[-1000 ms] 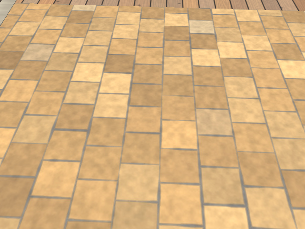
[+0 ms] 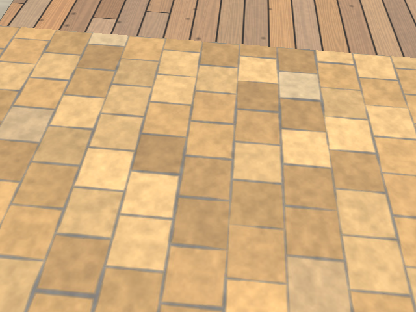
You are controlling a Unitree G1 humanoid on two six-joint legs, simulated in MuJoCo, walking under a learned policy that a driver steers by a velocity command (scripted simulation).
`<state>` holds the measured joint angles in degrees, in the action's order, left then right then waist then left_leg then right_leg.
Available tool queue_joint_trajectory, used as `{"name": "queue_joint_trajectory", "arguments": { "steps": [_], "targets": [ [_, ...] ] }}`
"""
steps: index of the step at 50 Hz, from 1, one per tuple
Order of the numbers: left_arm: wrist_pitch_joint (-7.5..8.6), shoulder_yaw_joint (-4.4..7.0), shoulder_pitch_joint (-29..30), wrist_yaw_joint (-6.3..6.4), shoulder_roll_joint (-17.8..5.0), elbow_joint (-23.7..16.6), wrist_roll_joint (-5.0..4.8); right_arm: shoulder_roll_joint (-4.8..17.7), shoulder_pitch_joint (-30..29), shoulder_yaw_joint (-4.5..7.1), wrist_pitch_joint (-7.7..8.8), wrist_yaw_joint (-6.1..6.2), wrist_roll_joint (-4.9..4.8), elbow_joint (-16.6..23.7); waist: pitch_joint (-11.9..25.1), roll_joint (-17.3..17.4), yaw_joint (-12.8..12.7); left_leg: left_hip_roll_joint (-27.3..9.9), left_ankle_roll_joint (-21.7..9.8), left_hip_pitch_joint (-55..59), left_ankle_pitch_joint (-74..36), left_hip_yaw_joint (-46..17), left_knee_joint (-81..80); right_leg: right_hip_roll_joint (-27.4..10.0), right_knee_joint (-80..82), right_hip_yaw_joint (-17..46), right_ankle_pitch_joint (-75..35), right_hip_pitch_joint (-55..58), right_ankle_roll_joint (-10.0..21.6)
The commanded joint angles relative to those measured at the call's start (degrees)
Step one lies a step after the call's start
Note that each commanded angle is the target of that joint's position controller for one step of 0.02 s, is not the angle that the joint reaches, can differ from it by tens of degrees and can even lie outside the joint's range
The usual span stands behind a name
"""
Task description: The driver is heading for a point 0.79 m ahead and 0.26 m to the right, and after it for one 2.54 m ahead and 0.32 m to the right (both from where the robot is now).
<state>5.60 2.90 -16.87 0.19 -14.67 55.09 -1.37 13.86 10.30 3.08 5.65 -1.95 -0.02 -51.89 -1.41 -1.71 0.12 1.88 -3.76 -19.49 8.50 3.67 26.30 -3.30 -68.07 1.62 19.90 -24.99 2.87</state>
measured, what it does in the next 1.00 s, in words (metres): walks ahead: right foot, then left foot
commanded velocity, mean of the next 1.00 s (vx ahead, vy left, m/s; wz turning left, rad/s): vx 0.50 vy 0.00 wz -0.09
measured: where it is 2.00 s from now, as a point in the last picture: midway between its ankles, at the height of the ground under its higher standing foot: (242, 190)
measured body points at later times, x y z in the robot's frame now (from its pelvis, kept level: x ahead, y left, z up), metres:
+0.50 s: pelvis +0.28 -0.06 -0.01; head +0.31 -0.07 +0.44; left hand +0.45 +0.19 -0.12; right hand +0.27 -0.32 -0.16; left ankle +0.11 +0.08 -0.66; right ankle +0.37 -0.15 -0.74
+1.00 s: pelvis +0.55 -0.02 -0.01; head +0.59 -0.01 +0.44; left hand +0.54 +0.25 -0.16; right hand +0.74 -0.28 -0.10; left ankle +0.67 +0.09 -0.74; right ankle +0.38 -0.15 -0.71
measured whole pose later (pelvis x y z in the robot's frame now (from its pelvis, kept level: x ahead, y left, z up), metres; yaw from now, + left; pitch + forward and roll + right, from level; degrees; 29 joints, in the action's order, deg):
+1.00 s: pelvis +0.55 -0.02 -0.01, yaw -7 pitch +3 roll -1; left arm 3.4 3.9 -23.4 1.0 -14.2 56.8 -1.2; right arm 13.3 -0.1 3.4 7.0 -1.1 -0.1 -48.8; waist -1.2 -0.7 -3.8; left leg -1.3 -0.4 -27.5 6.2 0.9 30.9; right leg 0.4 -41.3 4.1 27.2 -7.7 1.0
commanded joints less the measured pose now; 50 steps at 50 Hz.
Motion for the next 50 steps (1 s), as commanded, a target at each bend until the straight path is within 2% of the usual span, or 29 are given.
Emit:
{"name": "queue_joint_trajectory", "arguments": {
  "steps": [1, 4, 6, 10, 15, 18, 19, 20, 21, 22, 23, 24, 25, 26, 27, 28, 29, 30, 32, 36, 39, 42, 45, 46, 47, 48, 49, 50],
  "targets": [
    [-0.6, 1.34, -2.82, 0.62, -2.96, -2.75, 0.37, 4.52, 1.05, 0.69, 0.95, -0.2, 0.47, 1.43, 3.27, 6.68, -1.29, -14.38, -9.39, 7.61, -4.36, -16.03, -17.31, -5.46, 1.55, 2.12, -5.36, -8.03, 0.13],
    [-1.3, 1.72, 1.65, 0.93, -3.32, -4.55, 0.9, 7.15, 4.21, 1.28, 1.13, 0.8, 0.41, -0.18, 0.73, 5.03, -1.09, -14.31, -10.27, 7.8, -9.53, -12.75, -19.44, -6.07, 8.47, 1.7, -11.74, -12.99, -1.46],
    [-1.15, 1.79, 5.99, 0.82, -3.15, -5.96, 1.19, 7.45, 6.36, 1.27, 0.75, 1.53, 0.23, -0.99, 0.03, 4.5, -0.02, -14.02, -9.62, 10.16, -11.41, -11.29, -19.7, -5.94, 15.0, 1.47, -17.57, -16.11, -2.21],
    [-0.65, 1.19, 13.76, -0.04, -1.74, -8.03, 0.84, 8.0, 9.72, 1.18, 0.26, 2.18, -0.36, -2.21, -1.39, 4.88, 2.38, -12.44, -7.7, 12.39, -10.29, -7.75, -20.14, -3.78, 28.26, -0.57, -26.37, -14.38, -2.29],
    [-0.06, 0.55, 21.41, -1.62, -1.87, -10.92, 0.21, 8.64, 14.35, 1.55, -0.84, 2.43, -0.82, -4.76, -3.9, 4.85, 4.71, -15.58, -7.6, 21.08, -10.27, -7.98, -17.11, -2.17, 36.12, -1.26, -23.11, -16.06, -1.37],
    [0.52, 0.86, 20.36, -2.49, -3.41, -11.57, 0.08, 9.54, 13.6, 2.11, -1.6, 2.75, -1.05, -5.2, -2.81, 6.06, 2.72, -17.5, -6.36, 24.75, -17.57, -8.38, -12.73, -0.8, 38.74, -1.93, -17.05, -11.92, 0.79],
    [0.67, 1.43, 17.14, -2.5, -4.65, -10.85, 0.15, 10.09, 12.32, 2.29, -1.8, 2.79, -1.08, -4.93, -0.75, 6.87, 0.66, -17.05, -5.66, 24.66, -25.95, -7.71, -9.22, 0.85, 39.34, -3.29, -15.52, -6.21, 1.74],
    [0.72, 2.52, 10.14, -2.31, -6.44, -8.74, 0.36, 9.82, 10.82, 2.16, -2.08, 2.78, -1.11, -4.58, 3.36, 6.73, -3.22, -14.82, -4.46, 23.15, -34.74, -5.72, -1.29, 2.94, 40.54, -5.06, -16.08, 3.82, 3.11],
    [0.7, 3.97, -0.46, -1.86, -9.74, -5.65, 0.68, 8.15, 10.41, 1.46, -2.14, 2.73, -0.67, -3.82, 10.4, 4.91, -7.32, -11.55, -2.61, 15.64, -32.44, -3.38, 11.76, 0.59, 38.9, -2.31, -17.85, 20.07, 5.5],
    [0.48, 5.37, -9.09, -1.39, -15.71, -4.19, 1.86, 2.81, 15.66, -0.2, -1.34, 2.33, 0.15, -2.58, 20.1, -6.91, -6.8, -3.91, 1.15, -5.75, -9.69, -0.55, 34.79, -14.56, 39.47, 20.18, -14.93, 43.63, 13.22],
    [0.23, 4.51, -10.18, -1.62, -13.4, -3.5, 1.14, 1.25, 16.98, -0.93, 0.19, 1.83, -0.64, -3.46, 25.39, -14.29, -6.35, 1.81, 2.12, -18.01, 23.53, -7.07, 47.06, -20.73, 49.48, 40.68, -8.09, 50.18, 18.13],
    [0.32, 3.24, -5.94, -1.61, -9.57, -4.21, 0.7, 7.18, 12.07, 0.61, 1.3, 1.52, -2.16, -2.47, 17.8, -9.56, -6.37, -2.3, 0.83, -23.79, 22.05, -10.51, 51.98, -18.44, 50.58, 34.79, -4.33, 44.2, 14.83],
    [0.28, 2.53, -0.87, -1.45, -7.28, -5.52, 0.83, 8.18, 7.25, 0.8, 1.78, 1.53, -2.78, -1.06, 11.35, -6.0, -5.2, -5.44, -0.02, -24.51, 16.93, -8.8, 50.92, -16.22, 51.54, 26.04, -6.48, 35.53, 12.48],
    [0.33, 1.93, 3.27, -1.66, -5.72, -6.07, 1.24, 7.52, 5.0, 0.98, 1.59, 1.9, -2.22, -0.77, 6.67, -1.69, -3.24, -7.9, 0.09, -22.12, 12.25, -7.54, 46.93, -13.81, 53.78, 19.77, -10.92, 26.39, 11.22],
    [0.58, 1.4, 5.5, -1.85, -3.98, -6.27, 1.7, 7.11, 5.07, 1.49, 0.83, 2.29, -1.43, -0.98, 4.45, -1.7, -1.25, -9.74, 0.13, -18.61, 9.35, -7.82, 42.98, -11.5, 55.71, 15.4, -13.78, 20.48, 10.01],
    [0.67, 1.21, 6.0, -2.04, -3.49, -5.93, 1.97, 5.69, 6.59, 1.45, -0.06, 2.37, -1.24, -1.36, 3.79, -2.8, 0.19, -10.39, 0.3, -15.47, 7.7, -7.86, 41.1, -10.45, 57.47, 13.06, -14.66, 16.98, 9.77],
    [0.85, 1.31, 5.33, -2.08, -3.79, -5.41, 1.86, 4.3, 7.57, 1.35, -0.74, 2.47, -1.11, -1.69, 3.4, -2.81, 0.76, -10.58, 0.63, -14.15, 6.95, -7.47, 39.55, -9.97, 58.78, 11.52, -16.09, 15.08, 10.21],
    [1.01, 1.48, 4.34, -1.91, -4.57, -4.8, 1.74, 3.78, 7.46, 1.37, -1.21, 2.58, -0.99, -1.59, 2.59, -2.52, 1.12, -10.76, 1.09, -14.57, 5.68, -7.12, 37.9, -9.72, 59.83, 9.9, -17.88, 14.06, 10.71],
    [1.08, 1.89, 2.51, -1.22, -6.34, -3.89, 1.8, 4.23, 3.74, 1.63, -1.55, 2.78, -0.6, -0.23, 0.85, -1.45, 0.85, -11.06, 2.17, -18.49, 0.8, -7.0, 32.49, -9.75, 61.25, 7.96, -20.31, 14.54, 11.13],
    [0.44, 1.8, -1.4, -0.19, -6.57, -2.42, 1.17, 3.57, -4.95, 1.59, -1.09, 2.37, -0.09, 2.52, -0.92, -1.28, -1.26, -9.8, 3.39, -20.29, -10.77, -6.06, 18.52, -7.8, 61.88, 4.83, -21.48, 16.2, 9.49],
    [0.06, 2.04, -4.53, 0.2, -7.42, -1.29, 0.6, 3.01, -11.05, 1.16, -0.57, 1.85, -0.48, 4.18, -2.17, -1.33, -3.12, -7.37, 4.07, -17.87, -14.48, -5.04, 9.67, -7.21, 61.28, 4.65, -19.12, 17.31, 8.86],
    [-0.6, 2.29, -6.94, 0.53, -7.57, -0.2, 0.13, 3.32, -15.36, 0.82, 0.18, 0.99, -0.93, 5.72, -3.17, -1.86, -4.22, -6.1, 4.16, -16.63, -12.88, -5.46, 4.62, -8.57, 58.32, 6.43, -17.97, 20.5, 8.78],
    [-1.31, 2.95, -6.26, 1.03, -8.48, -0.12, -0.06, 5.79, -13.85, 1.38, 1.17, 0.44, -1.16, 6.05, -2.1, -3.45, -2.03, -5.23, 3.08, -11.0, -8.04, -6.28, 1.14, -10.46, 53.97, 9.52, -19.07, 22.79, 7.47],
    [-1.6, 3.13, -5.34, 1.06, -8.75, -0.37, -0.05, 6.87, -10.99, 1.85, 1.45, 0.51, -1.17, 5.41, -0.69, -4.16, -0.22, -4.46, 2.47, -6.45, -5.88, -5.5, 0.43, -10.22, 51.1, 9.9, -22.21, 22.64, 6.83],
    [-1.78, 2.85, -4.42, 1.02, -7.91, -0.88, 0.07, 8.78, -4.41, 2.93, 1.66, 0.83, -1.0, 3.54, 3.03, -3.76, 3.03, -3.47, 1.21, 2.73, -4.45, -4.46, -0.79, -7.64, 44.33, 8.57, -28.16, 21.31, 5.52],
    [-1.79, 1.92, -3.43, 0.84, -5.35, -2.31, 0.65, 12.18, 5.85, 4.12, 1.95, 1.3, -0.08, 1.45, 11.3, -0.88, 7.13, -9.33, -1.82, 19.0, -4.78, -9.55, 1.8, -3.78, 29.71, 5.88, -24.39, 13.63, 3.58],
    [-1.03, 0.45, -9.19, 0.79, 0.72, -3.59, 0.54, 17.54, 12.93, 5.5, 1.44, 1.65, 0.58, 0.44, 20.37, 12.72, 6.1, -23.63, -8.95, 42.06, 1.69, -30.46, -0.15, 5.32, 7.52, -0.64, -4.7, -8.65, -1.03],
    [-0.16, 0.54, -9.75, 0.65, -0.98, -4.02, -0.29, 14.14, 13.25, 4.36, 1.19, 1.4, 0.39, 0.64, 24.05, 19.31, 6.05, -27.08, -11.09, 42.94, 9.54, -44.99, -7.57, 5.3, -3.01, 5.27, 14.35, -16.54, -0.88]
  ]
}}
